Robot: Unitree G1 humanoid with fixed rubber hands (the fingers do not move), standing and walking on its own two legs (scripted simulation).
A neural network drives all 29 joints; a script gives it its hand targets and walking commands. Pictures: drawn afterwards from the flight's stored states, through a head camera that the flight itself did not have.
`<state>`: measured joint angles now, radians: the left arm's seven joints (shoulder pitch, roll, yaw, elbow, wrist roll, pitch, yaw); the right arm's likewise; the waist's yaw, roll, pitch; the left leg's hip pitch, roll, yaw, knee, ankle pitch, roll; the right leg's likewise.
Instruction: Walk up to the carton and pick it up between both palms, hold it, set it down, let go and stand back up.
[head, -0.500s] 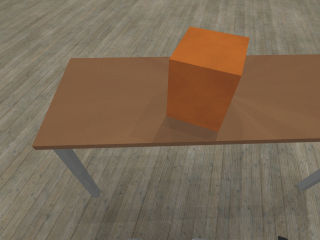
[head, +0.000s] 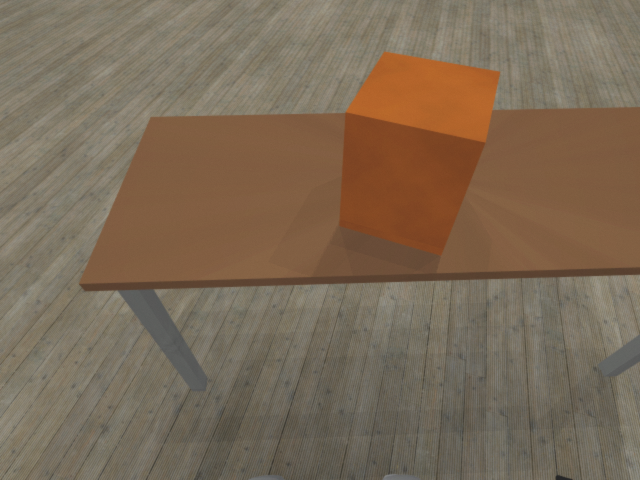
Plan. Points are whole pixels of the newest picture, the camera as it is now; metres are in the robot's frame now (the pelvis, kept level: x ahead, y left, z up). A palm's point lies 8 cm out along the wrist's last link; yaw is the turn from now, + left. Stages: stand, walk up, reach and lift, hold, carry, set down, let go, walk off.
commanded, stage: walk up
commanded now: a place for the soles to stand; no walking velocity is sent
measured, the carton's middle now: (413, 155) +0.64 -0.15 +0.03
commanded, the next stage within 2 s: none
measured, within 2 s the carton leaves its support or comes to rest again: neither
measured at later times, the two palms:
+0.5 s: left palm out of the picture +0.07 +0.33 -0.10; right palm out of the picture +0.08 -0.29 -0.10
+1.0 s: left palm out of the picture +0.07 +0.34 -0.10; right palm out of the picture +0.08 -0.28 -0.10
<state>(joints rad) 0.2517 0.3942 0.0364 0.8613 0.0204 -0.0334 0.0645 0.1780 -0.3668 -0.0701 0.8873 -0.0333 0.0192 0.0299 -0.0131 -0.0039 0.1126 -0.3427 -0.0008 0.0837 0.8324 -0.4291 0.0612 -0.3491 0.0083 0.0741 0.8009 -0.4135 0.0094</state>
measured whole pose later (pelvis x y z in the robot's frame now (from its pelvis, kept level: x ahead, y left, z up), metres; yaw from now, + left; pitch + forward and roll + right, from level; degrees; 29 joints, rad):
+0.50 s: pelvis +0.00 +0.02 +0.00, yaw +0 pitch -3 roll -1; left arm 0.25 0.39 0.04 0.86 0.02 -0.04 0.06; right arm 0.18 -0.37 -0.08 0.89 -0.02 0.02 0.03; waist -0.01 0.00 0.12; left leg -0.34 0.00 0.08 0.83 -0.44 0.06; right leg -0.36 0.01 0.07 0.79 -0.37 0.02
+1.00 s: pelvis +0.00 +0.03 +0.00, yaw +1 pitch -3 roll -1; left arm 0.25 0.39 0.04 0.86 0.02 -0.04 0.06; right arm 0.18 -0.37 -0.08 0.89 -0.02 0.02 0.02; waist -0.01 0.00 0.12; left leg -0.34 0.00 0.08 0.85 -0.49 0.05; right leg -0.36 0.01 0.07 0.80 -0.38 0.02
